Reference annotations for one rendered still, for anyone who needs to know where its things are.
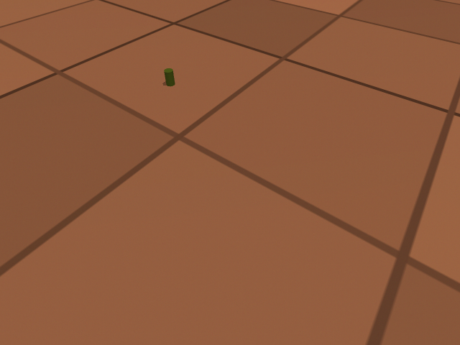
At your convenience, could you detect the can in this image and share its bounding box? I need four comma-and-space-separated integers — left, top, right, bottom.
164, 68, 175, 86

